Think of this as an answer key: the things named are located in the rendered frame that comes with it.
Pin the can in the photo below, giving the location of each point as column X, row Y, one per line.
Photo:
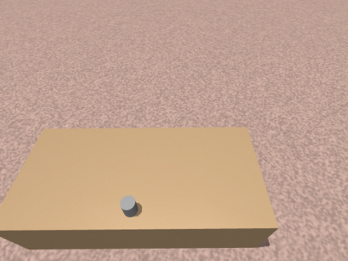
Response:
column 129, row 206

